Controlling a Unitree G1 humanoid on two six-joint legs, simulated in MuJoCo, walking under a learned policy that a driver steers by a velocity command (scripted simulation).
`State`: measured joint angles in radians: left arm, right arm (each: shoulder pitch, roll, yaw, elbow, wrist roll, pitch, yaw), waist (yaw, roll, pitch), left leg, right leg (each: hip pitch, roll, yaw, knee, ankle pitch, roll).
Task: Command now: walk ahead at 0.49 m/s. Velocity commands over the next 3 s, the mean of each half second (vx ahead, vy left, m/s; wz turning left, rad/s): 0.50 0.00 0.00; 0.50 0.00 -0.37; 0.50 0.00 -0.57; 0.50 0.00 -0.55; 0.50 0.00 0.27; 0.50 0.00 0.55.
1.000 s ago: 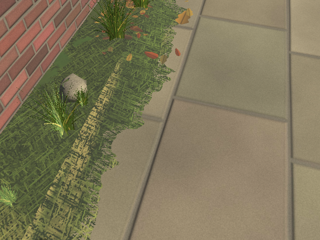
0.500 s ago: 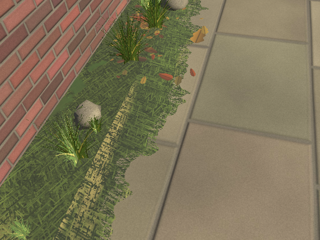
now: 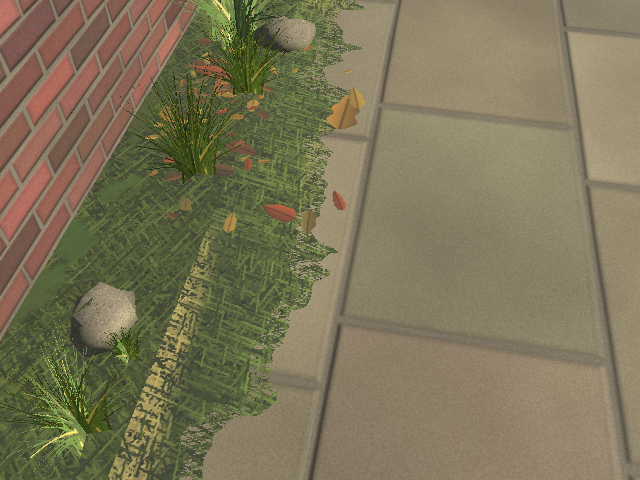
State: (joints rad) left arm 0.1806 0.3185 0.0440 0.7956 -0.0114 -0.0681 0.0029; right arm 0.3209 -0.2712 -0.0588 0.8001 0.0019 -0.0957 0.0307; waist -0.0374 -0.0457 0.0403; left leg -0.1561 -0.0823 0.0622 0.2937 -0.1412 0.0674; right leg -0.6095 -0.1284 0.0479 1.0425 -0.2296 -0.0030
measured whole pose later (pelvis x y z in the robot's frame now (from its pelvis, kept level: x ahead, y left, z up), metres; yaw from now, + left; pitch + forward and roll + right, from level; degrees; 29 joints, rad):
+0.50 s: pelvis +0.29 -0.08 +0.00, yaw +0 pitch +1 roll -1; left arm 0.28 0.27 0.04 0.82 0.00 -0.09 -0.03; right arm 0.22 -0.31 -0.05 0.81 0.01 -0.07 0.00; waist 0.03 0.04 0.03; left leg -0.55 0.10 -0.04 1.08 -0.28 0.02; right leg -0.21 0.06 -0.06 0.34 -0.15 -0.07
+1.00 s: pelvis +0.56 -0.03 +0.00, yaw -13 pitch +1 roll +1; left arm 0.29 0.32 0.08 0.79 -0.03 -0.03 0.01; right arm 0.20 -0.26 -0.06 0.83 -0.01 -0.10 0.02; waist -0.01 -0.05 0.04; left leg -0.23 -0.01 0.10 0.38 -0.16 0.03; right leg -0.52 -0.07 0.05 1.13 -0.33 -0.01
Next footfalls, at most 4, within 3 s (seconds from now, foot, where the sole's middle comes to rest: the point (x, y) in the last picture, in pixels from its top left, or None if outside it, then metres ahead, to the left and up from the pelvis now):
0.28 right None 0.35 -0.16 -0.78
0.82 left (289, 406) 0.65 0.07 -0.78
1.34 right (426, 330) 0.83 -0.27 -0.78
1.82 left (403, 222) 1.18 -0.25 -0.78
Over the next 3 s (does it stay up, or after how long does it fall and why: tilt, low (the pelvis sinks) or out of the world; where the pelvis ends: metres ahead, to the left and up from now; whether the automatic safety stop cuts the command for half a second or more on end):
stays up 1.46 -0.57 0.00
